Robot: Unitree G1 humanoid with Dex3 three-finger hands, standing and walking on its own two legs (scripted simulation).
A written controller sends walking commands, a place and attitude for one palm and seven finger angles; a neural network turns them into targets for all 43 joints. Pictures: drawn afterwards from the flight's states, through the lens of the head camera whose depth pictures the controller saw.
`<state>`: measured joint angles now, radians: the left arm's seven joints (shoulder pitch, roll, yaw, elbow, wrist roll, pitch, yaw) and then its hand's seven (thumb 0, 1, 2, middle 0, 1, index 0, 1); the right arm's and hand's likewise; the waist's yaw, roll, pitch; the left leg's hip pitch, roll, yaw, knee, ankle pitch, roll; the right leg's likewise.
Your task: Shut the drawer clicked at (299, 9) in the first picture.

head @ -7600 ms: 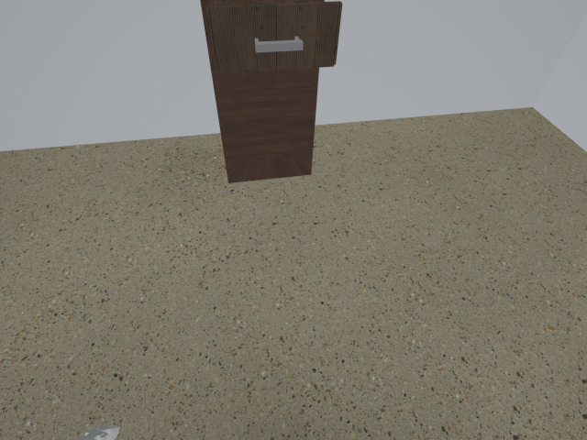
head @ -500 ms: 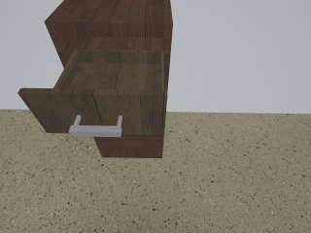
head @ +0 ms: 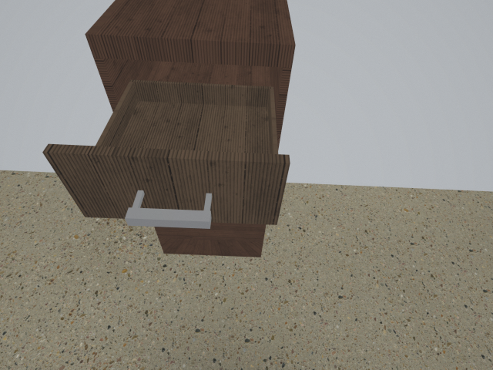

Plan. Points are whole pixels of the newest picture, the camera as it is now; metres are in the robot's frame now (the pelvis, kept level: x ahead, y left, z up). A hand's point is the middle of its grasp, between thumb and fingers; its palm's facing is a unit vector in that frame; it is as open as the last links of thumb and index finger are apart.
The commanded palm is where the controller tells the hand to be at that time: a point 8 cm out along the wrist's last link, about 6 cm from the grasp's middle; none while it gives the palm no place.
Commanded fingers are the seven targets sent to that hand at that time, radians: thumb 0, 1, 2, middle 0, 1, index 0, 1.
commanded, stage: shuffle to correct the standing spot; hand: left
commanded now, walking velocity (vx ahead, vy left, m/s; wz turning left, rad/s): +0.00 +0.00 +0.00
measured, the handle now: (171, 207) +0.36 +0.16 +0.05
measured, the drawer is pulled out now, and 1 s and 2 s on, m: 0.30 0.30 0.30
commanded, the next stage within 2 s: come to a stop and stand still in 0.36 s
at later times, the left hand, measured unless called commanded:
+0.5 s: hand out of the picture -0.01 +0.14 -0.18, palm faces +0.07 -0.98 -0.17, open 7.4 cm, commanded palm none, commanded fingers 0.00 0.90 0.90 -0.20 -0.30 -0.20 -0.30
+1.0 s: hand out of the picture +0.11 +0.12 -0.18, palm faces +0.01 -0.97 -0.25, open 7.4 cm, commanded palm none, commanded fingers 0.00 0.90 0.90 -0.20 -0.30 -0.20 -0.30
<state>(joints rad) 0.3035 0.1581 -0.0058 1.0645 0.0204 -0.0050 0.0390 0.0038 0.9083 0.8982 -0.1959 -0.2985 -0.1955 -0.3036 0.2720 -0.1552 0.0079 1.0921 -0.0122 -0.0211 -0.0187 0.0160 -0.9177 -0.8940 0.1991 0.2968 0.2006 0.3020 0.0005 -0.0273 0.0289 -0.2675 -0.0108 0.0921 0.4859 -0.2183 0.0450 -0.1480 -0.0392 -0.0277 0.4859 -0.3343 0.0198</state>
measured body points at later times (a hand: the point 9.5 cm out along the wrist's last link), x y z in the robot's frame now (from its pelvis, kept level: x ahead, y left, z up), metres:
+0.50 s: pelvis +0.06 -0.03 -0.01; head +0.08 -0.01 +0.44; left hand -0.01 +0.19 -0.17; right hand +0.08 -0.26 -0.16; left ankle +0.04 +0.07 -0.71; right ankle -0.05 -0.13 -0.74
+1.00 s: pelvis +0.06 -0.07 -0.01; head +0.07 -0.07 +0.44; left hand +0.11 +0.17 -0.16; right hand +0.15 -0.30 -0.16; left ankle +0.10 +0.06 -0.74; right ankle +0.08 -0.19 -0.74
